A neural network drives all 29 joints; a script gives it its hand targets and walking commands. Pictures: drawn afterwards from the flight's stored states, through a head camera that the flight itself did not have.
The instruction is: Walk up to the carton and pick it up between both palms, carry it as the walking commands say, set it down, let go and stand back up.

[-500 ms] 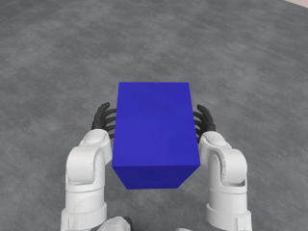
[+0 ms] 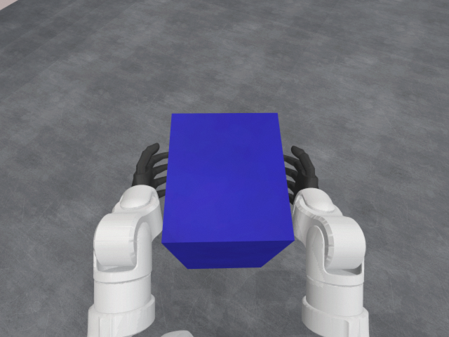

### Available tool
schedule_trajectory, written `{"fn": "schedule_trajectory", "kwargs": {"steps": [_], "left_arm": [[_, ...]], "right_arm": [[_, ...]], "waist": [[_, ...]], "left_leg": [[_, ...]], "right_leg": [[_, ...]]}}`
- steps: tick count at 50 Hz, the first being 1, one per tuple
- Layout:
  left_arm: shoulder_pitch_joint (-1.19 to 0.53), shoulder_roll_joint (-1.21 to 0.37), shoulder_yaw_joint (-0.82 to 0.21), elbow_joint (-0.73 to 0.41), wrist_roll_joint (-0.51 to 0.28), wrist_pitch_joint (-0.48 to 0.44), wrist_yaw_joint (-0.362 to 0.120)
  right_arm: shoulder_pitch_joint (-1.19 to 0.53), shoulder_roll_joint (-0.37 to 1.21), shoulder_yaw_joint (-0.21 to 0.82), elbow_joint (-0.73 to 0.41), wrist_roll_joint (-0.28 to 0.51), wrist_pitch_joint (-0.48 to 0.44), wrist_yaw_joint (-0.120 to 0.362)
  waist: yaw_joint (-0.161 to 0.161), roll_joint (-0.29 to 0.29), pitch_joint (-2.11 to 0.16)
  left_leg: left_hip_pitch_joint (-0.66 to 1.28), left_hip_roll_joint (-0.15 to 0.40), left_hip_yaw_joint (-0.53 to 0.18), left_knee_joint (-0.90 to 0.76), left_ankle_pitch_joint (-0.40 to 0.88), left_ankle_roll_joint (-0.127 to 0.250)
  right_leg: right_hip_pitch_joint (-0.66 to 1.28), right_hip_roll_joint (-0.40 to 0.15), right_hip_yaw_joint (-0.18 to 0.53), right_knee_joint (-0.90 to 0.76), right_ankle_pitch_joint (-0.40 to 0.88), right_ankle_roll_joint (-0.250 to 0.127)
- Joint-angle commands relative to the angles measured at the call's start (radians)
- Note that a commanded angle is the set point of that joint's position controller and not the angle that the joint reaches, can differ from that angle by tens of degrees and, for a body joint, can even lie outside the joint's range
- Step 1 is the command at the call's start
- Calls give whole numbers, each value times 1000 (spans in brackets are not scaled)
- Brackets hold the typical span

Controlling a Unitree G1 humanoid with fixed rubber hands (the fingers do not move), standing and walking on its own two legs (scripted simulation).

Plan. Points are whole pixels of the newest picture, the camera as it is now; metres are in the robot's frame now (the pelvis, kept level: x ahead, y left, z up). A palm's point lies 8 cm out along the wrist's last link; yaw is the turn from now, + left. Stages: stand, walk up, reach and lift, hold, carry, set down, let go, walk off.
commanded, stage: carry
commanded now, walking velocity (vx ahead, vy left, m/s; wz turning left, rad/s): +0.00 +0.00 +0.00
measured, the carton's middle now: (224, 204) +0.32 +0.01 +0.02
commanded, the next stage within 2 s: none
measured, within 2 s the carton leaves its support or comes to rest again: neither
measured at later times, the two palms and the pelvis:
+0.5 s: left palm (157, 175) +0.35 +0.12 +0.07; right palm (303, 176) +0.36 -0.13 +0.06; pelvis +0.06 -0.01 -0.02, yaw +0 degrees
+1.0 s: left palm (106, 185) +0.34 +0.20 +0.06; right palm (252, 184) +0.34 -0.04 +0.06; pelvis +0.04 +0.07 -0.02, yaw -1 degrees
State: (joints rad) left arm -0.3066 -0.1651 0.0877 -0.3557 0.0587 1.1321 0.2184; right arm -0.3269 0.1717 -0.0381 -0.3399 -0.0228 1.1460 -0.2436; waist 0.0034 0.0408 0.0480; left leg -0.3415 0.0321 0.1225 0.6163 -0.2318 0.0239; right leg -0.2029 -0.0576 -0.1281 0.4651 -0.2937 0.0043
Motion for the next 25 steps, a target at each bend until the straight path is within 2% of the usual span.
{"fn": "schedule_trajectory", "kwargs": {"steps": [1,2,3,4,5,6,7,8,9,10,11,12,13,14,15,16,17,18,19,20,21,22,23,25], "left_arm": [[-314,-897,-495,-147,-318,-44,-163],[-296,-902,-493,-132,-311,-40,-163],[-308,-900,-510,-154,-318,-47,-164],[-261,-912,-530,-148,-309,-41,-157],[-291,-903,-541,-169,-318,-43,-156],[-327,-914,-568,-185,-337,-48,-156],[-378,-880,-562,-194,-329,-46,-158],[-434,-859,-547,-175,-310,-40,-156],[-441,-870,-555,-155,-301,-37,-154],[-436,-885,-562,-147,-315,-37,-161],[-515,-847,-544,-138,-316,-38,-167],[-482,-884,-535,-94,-313,-22,-164],[-440,-877,-527,-75,-299,-12,-161],[-441,-902,-524,-66,-303,-7,-157],[-404,-898,-513,-42,-296,-2,-157],[-408,-898,-500,-50,-299,-7,-158],[-394,-905,-491,-41,-303,-4,-160],[-454,-883,-482,-69,-309,-12,-163],[-434,-908,-473,-42,-312,-11,-166],[-447,-918,-473,-53,-310,-12,-169],[-451,-924,-458,-33,-312,-13,-174],[-443,-933,-452,-27,-313,-14,-174],[-441,-932,-444,-23,-315,-10,-173],[-440,-939,-467,-44,-328,-16,-168]], "right_arm": [[-327,1025,557,-165,274,-55,104],[-341,1019,563,-173,282,-54,106],[-336,999,550,-181,275,-62,107],[-242,1003,536,-124,255,-52,116],[-240,1012,531,-121,254,-53,120],[-224,1019,514,-114,251,-62,128],[-251,1018,507,-89,261,-62,134],[-314,1026,505,-74,281,-61,133],[-337,1020,501,-73,284,-62,138],[-318,1023,495,-63,265,-61,136],[-407,1049,514,-51,280,-64,131],[-400,1032,499,-42,263,-56,132],[-331,1009,479,13,238,-39,136],[-307,1009,466,21,225,-33,134],[-314,994,472,1,225,-30,132],[-313,993,474,-8,225,-32,127],[-327,983,483,-31,226,-29,128],[-387,1006,502,-63,241,-31,127],[-422,1006,517,-83,248,-30,125],[-449,1034,538,-75,258,-28,124],[-463,1052,539,-63,261,-29,117],[-459,1053,542,-65,266,-27,116],[-467,1047,527,-64,268,-27,109],[-417,1042,514,-55,264,-27,109]], "waist": [[49,-336,-581],[46,-292,-600],[32,-265,-625],[21,-205,-643],[-2,-175,-680],[-30,-37,-736],[-40,195,-760],[-32,319,-701],[-22,259,-653],[-24,224,-585],[-24,219,-548],[-15,228,-499],[-6,228,-474],[0,189,-479],[10,145,-498],[14,98,-522],[25,-21,-533],[18,-292,-507],[18,-385,-481],[13,-329,-460],[11,-279,-475],[13,-271,-478],[11,-248,-461],[12,-257,-498]], "left_leg": [[-582,-117,34,157,-278,-10],[-511,-116,42,80,-194,-8],[-366,-109,46,-31,-27,-6],[-158,-102,60,-153,122,1],[94,-56,59,-225,350,12],[390,75,-64,-174,751,62],[693,292,-315,-12,1394,161],[757,352,-381,27,1594,245],[620,332,-342,-26,1364,233],[555,336,-363,-59,1116,212],[469,321,-353,-119,821,189],[322,282,-302,-176,586,171],[229,248,-254,-195,443,156],[187,223,-221,-180,397,147],[145,204,-195,-159,329,134],[108,174,-158,-113,280,109],[12,117,-120,-30,194,76],[-148,20,-39,122,-57,15],[-225,-41,-69,289,-319,-8],[-247,-25,-127,403,-326,-21],[-240,-9,-144,435,-286,-15],[-266,-17,-128,419,-261,-11],[-297,-16,-101,389,-242,-18],[-297,-18,-74,303,-228,-31]], "right_leg": [[986,-170,173,232,1622,-109],[942,-174,162,237,1592,-104],[827,-145,114,228,1476,-83],[661,-127,51,252,1355,-62],[467,-124,13,316,1214,-28],[198,-88,-11,448,843,2],[-172,-16,-11,577,114,33],[-331,48,59,642,-358,34],[-255,24,123,566,-395,8],[-296,-10,179,405,-425,-2],[-272,-19,142,347,-439,-3],[-195,-18,101,299,-376,-1],[-128,-3,63,230,-289,7],[-61,23,9,135,-186,19],[8,26,-27,80,-96,27],[80,-1,-8,16,-3,35],[164,-89,104,-49,95,1],[235,-299,345,-76,427,-61],[212,-407,466,-115,567,-154],[210,-402,465,-77,690,-187],[237,-363,389,-45,723,-178],[268,-339,359,-41,694,-165],[309,-324,319,-21,747,-160],[366,-308,276,50,930,-164]]}}
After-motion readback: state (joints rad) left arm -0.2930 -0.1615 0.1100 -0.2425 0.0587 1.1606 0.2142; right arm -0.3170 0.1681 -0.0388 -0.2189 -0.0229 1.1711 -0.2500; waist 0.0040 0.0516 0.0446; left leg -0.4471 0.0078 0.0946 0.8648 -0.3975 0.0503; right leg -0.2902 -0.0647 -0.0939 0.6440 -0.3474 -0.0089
